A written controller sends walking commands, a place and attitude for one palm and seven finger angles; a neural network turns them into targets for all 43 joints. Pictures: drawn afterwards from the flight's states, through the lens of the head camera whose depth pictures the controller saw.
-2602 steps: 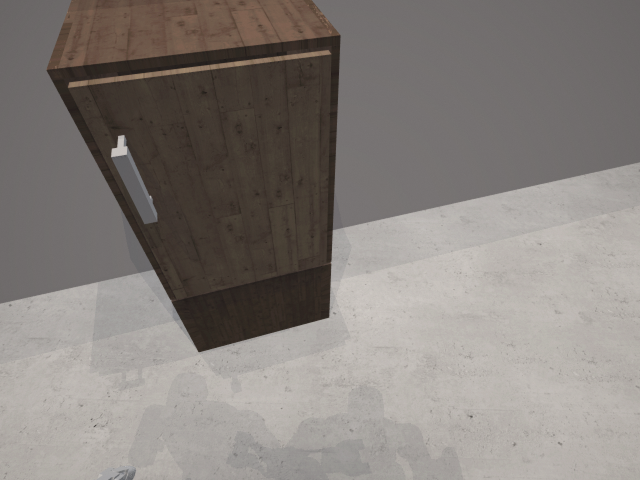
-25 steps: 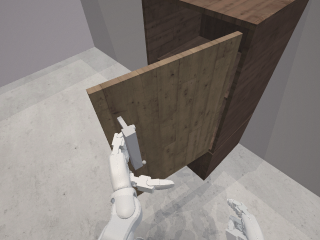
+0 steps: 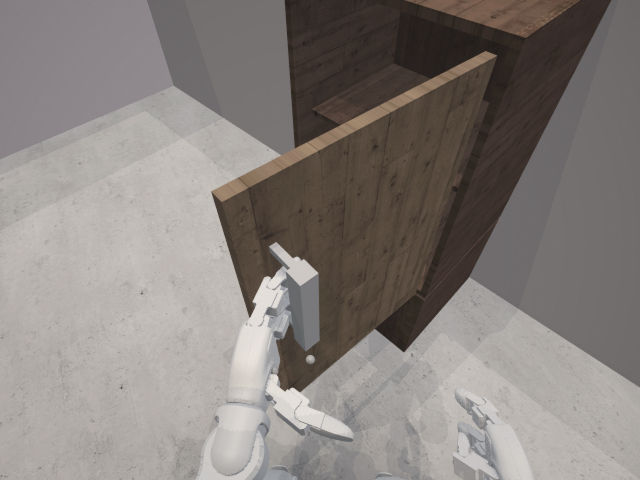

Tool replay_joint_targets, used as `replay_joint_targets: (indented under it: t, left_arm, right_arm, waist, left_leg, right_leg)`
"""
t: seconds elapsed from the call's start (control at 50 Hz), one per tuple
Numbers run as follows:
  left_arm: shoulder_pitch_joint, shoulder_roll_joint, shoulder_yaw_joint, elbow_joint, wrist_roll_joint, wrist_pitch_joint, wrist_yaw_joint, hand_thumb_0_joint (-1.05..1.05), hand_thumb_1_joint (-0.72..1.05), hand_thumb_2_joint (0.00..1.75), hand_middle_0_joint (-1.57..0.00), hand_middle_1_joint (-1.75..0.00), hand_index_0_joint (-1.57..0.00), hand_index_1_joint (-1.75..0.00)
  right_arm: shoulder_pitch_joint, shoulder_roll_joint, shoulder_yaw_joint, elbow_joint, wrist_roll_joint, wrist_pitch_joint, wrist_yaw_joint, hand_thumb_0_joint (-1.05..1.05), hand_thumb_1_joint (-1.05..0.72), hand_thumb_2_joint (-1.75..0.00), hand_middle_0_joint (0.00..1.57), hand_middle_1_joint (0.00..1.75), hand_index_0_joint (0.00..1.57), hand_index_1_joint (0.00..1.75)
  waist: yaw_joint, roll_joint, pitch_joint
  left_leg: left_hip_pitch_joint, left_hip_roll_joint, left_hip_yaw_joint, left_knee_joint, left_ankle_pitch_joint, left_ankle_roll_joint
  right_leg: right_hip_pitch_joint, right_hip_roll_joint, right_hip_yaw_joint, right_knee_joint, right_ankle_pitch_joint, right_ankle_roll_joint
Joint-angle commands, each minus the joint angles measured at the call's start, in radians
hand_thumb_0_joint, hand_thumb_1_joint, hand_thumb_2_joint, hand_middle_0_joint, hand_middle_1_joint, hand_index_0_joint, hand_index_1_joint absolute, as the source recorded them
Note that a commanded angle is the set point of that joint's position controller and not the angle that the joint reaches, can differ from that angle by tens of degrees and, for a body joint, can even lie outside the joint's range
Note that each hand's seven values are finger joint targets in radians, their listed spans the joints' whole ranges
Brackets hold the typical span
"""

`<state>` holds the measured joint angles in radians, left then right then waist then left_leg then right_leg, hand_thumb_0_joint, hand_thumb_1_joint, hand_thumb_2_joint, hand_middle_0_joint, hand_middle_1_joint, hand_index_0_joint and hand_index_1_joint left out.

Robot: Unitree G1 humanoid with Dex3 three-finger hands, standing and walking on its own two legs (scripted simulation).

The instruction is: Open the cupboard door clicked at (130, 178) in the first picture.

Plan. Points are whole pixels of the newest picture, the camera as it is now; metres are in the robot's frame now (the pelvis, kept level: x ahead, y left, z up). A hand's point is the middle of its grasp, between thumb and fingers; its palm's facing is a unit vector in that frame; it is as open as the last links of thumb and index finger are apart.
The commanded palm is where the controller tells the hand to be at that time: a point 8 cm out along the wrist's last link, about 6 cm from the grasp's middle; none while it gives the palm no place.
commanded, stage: slide the hand sideways off the handle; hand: left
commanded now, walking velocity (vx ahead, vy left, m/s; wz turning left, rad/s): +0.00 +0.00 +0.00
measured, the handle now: (293, 298) +0.32 +0.05 +0.07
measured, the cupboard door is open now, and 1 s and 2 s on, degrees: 85 84 84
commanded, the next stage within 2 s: draw the hand back to the body in 0.72 s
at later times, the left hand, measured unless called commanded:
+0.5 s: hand (271, 386) +0.21 +0.07 +0.07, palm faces -0.04 -1.00 +0.00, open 16.0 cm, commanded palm +0.18 +0.13 +0.07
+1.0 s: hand (226, 403) +0.19 +0.10 +0.09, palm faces -0.02 -1.00 -0.07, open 16.3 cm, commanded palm +0.16 +0.17 +0.10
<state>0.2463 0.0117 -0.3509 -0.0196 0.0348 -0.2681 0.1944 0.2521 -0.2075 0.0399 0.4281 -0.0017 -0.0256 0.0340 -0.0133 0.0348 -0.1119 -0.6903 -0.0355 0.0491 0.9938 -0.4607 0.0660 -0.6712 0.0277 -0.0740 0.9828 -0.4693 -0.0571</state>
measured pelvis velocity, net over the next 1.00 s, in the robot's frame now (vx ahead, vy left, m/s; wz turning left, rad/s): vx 0.01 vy -0.02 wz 0.01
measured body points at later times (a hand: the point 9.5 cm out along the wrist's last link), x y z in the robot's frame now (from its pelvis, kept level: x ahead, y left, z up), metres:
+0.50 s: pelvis +0.02 -0.01 +0.00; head +0.06 -0.02 +0.45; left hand +0.21 +0.12 +0.07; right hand +0.21 -0.22 -0.08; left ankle +0.02 +0.08 -0.68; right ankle +0.02 -0.09 -0.68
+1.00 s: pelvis +0.01 -0.02 -0.01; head +0.04 -0.04 +0.44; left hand +0.18 +0.16 +0.10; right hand +0.20 -0.24 -0.08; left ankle +0.02 +0.08 -0.68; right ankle +0.02 -0.09 -0.68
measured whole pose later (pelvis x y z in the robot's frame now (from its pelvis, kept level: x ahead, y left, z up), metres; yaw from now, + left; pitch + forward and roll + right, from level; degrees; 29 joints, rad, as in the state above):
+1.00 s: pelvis +0.01 -0.02 -0.01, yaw +0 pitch +10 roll -1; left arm 0.64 0.19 -0.08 -0.38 -0.15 -0.29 -0.06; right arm 0.28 -0.22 0.01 0.38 0.04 -0.05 -0.03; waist 0.02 0.07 -0.15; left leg -0.74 -0.01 0.02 1.07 -0.51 0.03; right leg -0.71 0.05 -0.10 1.03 -0.51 -0.09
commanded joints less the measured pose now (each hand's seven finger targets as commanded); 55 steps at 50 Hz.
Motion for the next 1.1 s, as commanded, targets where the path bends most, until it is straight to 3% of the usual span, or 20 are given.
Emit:
replay_joint_targets:
  t: [0.0, 0.04, 0.12, 0.16, 0.24, 0.34, 0.46, 0.48, 0.58, 0.68, 0.74, 0.78, 0.86, 0.9, 0.94, 1.0, 1.04, 1.08]
  left_arm:
    - [-0.102, -0.021, 0.037, -0.28, 0.004, -0.062, 0.013, 0.0, -0.5, 0.3, -0.15, -0.3, -0.15, -0.3]
    - [-0.033, -0.002, 0.069, -0.284, -0.019, -0.045, 0.003, 0.0, -0.5, 0.3, -0.15, -0.3, -0.15, -0.3]
    - [0.033, -0.017, 0.06, -0.33, -0.041, -0.032, -0.008, 0.0, -0.5, 0.3, -0.15, -0.3, -0.15, -0.3]
    - [0.085, -0.002, 0.076, -0.351, -0.038, -0.038, -0.01, 0.0, -0.5, 0.3, -0.15, -0.3, -0.15, -0.3]
    - [0.151, 0.017, 0.075, -0.39, -0.018, -0.059, -0.018, 0.0, -0.5, 0.3, -0.15, -0.3, -0.15, -0.3]
    - [0.229, 0.047, 0.09, -0.444, -0.016, -0.089, -0.049, 0.0, -0.5, 0.3, -0.15, -0.3, -0.15, -0.3]
    - [0.371, 0.095, 0.163, -0.492, -0.083, -0.107, -0.114, 0.0, -0.5, 0.3, -0.15, -0.3, -0.15, -0.3]
    - [0.383, 0.105, 0.181, -0.488, -0.092, -0.111, -0.124, 0.0, -0.5, 0.3, -0.15, -0.3, -0.15, -0.3]
    - [0.427, 0.124, 0.206, -0.532, -0.123, -0.142, -0.18, 0.0, -0.5, 0.3, -0.15, -0.3, -0.15, -0.3]
    - [0.454, 0.16, 0.234, -0.538, -0.156, -0.156, -0.249, 0.0, -0.5, 0.3, -0.15, -0.3, -0.15, -0.3]
    - [0.401, 0.151, 0.212, -0.545, -0.163, -0.162, -0.276, 0.0, -0.5, 0.3, -0.15, -0.3, -0.15, -0.3]
    - [0.397, 0.153, 0.223, -0.539, -0.173, -0.164, -0.28, 0.0, -0.5, 0.3, -0.15, -0.3, -0.15, -0.3]
    - [0.399, 0.233, 0.311, -0.62, -0.18, -0.145, -0.251, 0.0, -0.5, 0.3, -0.15, -0.3, -0.15, -0.3]
    - [0.415, 0.256, 0.358, -0.628, -0.188, -0.119, -0.237, 0.0, -0.5, 0.3, -0.15, -0.3, -0.15, -0.3]
    - [0.409, 0.264, 0.383, -0.617, -0.202, -0.087, -0.235, 0.0, -0.5, 0.3, -0.15, -0.3, -0.15, -0.3]
    - [0.409, 0.235, 0.377, -0.565, -0.231, -0.046, -0.259, 0.0, -0.5, 0.3, -0.15, -0.3, -0.15, -0.3]
    - [0.386, 0.226, 0.357, -0.564, -0.248, -0.025, -0.29, 0.0, -0.5, 0.3, -0.15, -0.3, -0.15, -0.3]
    - [0.381, 0.252, 0.377, -0.581, -0.258, -0.01, -0.314, 0.0, -0.5, 0.3, -0.15, -0.3, -0.15, -0.3]
  right_arm:
    - [-0.092, -0.095, -0.038, -0.185, 0.001, -0.034, -0.006, 0.0, -0.9, -0.9, 0.2, 0.3, 0.2, 0.3]
    - [-0.09, -0.099, -0.036, -0.194, 0.004, -0.026, -0.011, 0.0, -0.9, -0.9, 0.2, 0.3, 0.2, 0.3]
    - [-0.083, -0.097, -0.034, -0.205, 0.008, -0.023, -0.016, 0.0, -0.9, -0.9, 0.2, 0.3, 0.2, 0.3]
    - [-0.075, -0.095, -0.037, -0.207, 0.006, -0.026, -0.015, 0.0, -0.9, -0.9, 0.2, 0.3, 0.2, 0.3]
    - [-0.062, -0.097, -0.039, -0.212, 0.001, -0.03, -0.01, 0.0, -0.9, -0.9, 0.2, 0.3, 0.2, 0.3]
    - [-0.052, -0.096, -0.044, -0.218, -0.001, -0.039, -0.009, 0.0, -0.9, -0.9, 0.2, 0.3, 0.2, 0.3]
    - [-0.043, -0.098, -0.049, -0.226, 0.005, -0.047, -0.021, 0.0, -0.9, -0.9, 0.2, 0.3, 0.2, 0.3]
    - [-0.041, -0.098, -0.05, -0.223, 0.006, -0.048, -0.024, 0.0, -0.9, -0.9, 0.2, 0.3, 0.2, 0.3]
    - [-0.048, -0.102, -0.056, -0.222, 0.01, -0.066, -0.032, 0.0, -0.9, -0.9, 0.2, 0.3, 0.2, 0.3]
    - [-0.045, -0.107, -0.063, -0.216, 0.013, -0.078, -0.044, 0.0, -0.9, -0.9, 0.2, 0.3, 0.2, 0.3]
    - [-0.049, -0.115, -0.063, -0.223, 0.015, -0.088, -0.051, 0.0, -0.9, -0.9, 0.2, 0.3, 0.2, 0.3]
    - [-0.048, -0.113, -0.065, -0.222, 0.017, -0.095, -0.055, 0.0, -0.9, -0.9, 0.2, 0.3, 0.2, 0.3]
    - [-0.053, -0.109, -0.067, -0.244, 0.025, -0.09, -0.063, 0.0, -0.9, -0.9, 0.2, 0.3, 0.2, 0.3]
    - [-0.052, -0.099, -0.067, -0.245, 0.033, -0.082, -0.07, 0.0, -0.9, -0.9, 0.2, 0.3, 0.2, 0.3]
    - [-0.058, -0.099, -0.06, -0.242, 0.039, -0.076, -0.075, 0.0, -0.9, -0.9, 0.2, 0.3, 0.2, 0.3]
    - [-0.067, -0.106, -0.053, -0.229, 0.049, -0.084, -0.085, 0.0, -0.9, -0.9, 0.2, 0.3, 0.2, 0.3]
    - [-0.07, -0.119, -0.047, -0.227, 0.05, -0.098, -0.092, 0.0, -0.9, -0.9, 0.2, 0.3, 0.2, 0.3]
    - [-0.064, -0.125, -0.045, -0.217, 0.05, -0.111, -0.097, 0.0, -0.9, -0.9, 0.2, 0.3, 0.2, 0.3]
  waist:
    - [0.011, -0.046, -0.155]
    - [0.023, -0.069, -0.162]
    - [0.015, -0.076, -0.136]
    - [0.024, -0.078, -0.152]
    - [0.017, -0.088, -0.145]
    - [0.017, -0.044, -0.166]
    - [0.018, -0.094, -0.173]
    - [0.016, -0.115, -0.164]
    - [0.012, -0.057, -0.164]
    - [-0.003, -0.076, -0.154]
    - [-0.02, -0.066, -0.131]
    - [-0.014, -0.073, -0.138]
    - [0.027, -0.046, -0.209]
    - [0.035, -0.055, -0.212]
    - [0.035, -0.06, -0.185]
    - [0.015, -0.094, -0.082]
    - [0.003, -0.11, -0.049]
    - [0.007, -0.078, -0.049]
  left_leg:
    - [0.12, 0.024, -0.108, -0.174, 0.095, -0.037]
    - [0.118, 0.024, -0.106, -0.18, 0.11, -0.038]
    - [0.126, 0.029, -0.108, -0.184, 0.139, -0.041]
    - [0.127, 0.028, -0.104, -0.175, 0.183, -0.042]
    - [0.107, 0.027, -0.103, -0.152, 0.207, -0.04]
    - [0.103, 0.024, -0.099, -0.124, 0.242, -0.04]
    - [0.058, 0.016, -0.086, -0.096, 0.243, -0.036]
    - [0.041, 0.014, -0.088, -0.094, 0.229, -0.036]
    - [0.021, 0.011, -0.086, -0.065, 0.213, -0.037]
    - [-0.034, 0.009, -0.089, -0.027, 0.181, -0.037]
    - [-0.058, 0.01, -0.09, -0.006, 0.14, -0.033]
    - [-0.07, 0.011, -0.089, 0.003, 0.114, -0.035]
    - [-0.033, 0.009, -0.082, -0.023, 0.13, -0.032]
    - [-0.019, 0.009, -0.076, -0.037, 0.131, -0.032]
    - [-0.014, 0.008, -0.077, -0.05, 0.123, -0.031]
    - [0.005, 0.015, -0.078, -0.078, 0.086, -0.031]
    - [0.024, 0.019, -0.084, -0.094, 0.081, -0.027]
    - [0.056, 0.022, -0.087, -0.119, 0.096, -0.026]
  right_leg:
    - [0.065, -0.016, 0.054, -0.173, 0.101, 0.004]
    - [0.096, -0.011, 0.053, -0.18, 0.121, 0.003]
    - [0.096, -0.007, 0.044, -0.173, 0.164, 0.008]
    - [0.115, -0.006, 0.048, -0.162, 0.213, 0.006]
    - [0.106, -0.007, 0.051, -0.141, 0.247, 0.007]
    - [0.097, -0.007, 0.062, -0.119, 0.29, 0.006]
    - [0.141, -0.011, 0.09, -0.127, 0.375, 0.025]
    - [0.145, -0.012, 0.092, -0.128, 0.372, 0.029]
    - [0.119, -0.018, 0.106, -0.12, 0.359, 0.034]
    - [0.115, -0.037, 0.147, -0.132, 0.357, 0.053]
    - [0.067, -0.037, 0.155, -0.142, 0.255, 0.05]
    - [0.057, -0.04, 0.159, -0.149, 0.194, 0.051]
    - [0.124, -0.038, 0.172, -0.164, 0.168, 0.042]
    - [0.156, -0.041, 0.185, -0.19, 0.172, 0.05]
    - [0.173, -0.044, 0.195, -0.222, 0.154, 0.054]
    - [0.137, -0.048, 0.188, -0.282, 0.093, 0.067]
    - [0.135, -0.052, 0.187, -0.314, 0.065, 0.07]
    - [0.145, -0.051, 0.172, -0.316, 0.094, 0.068]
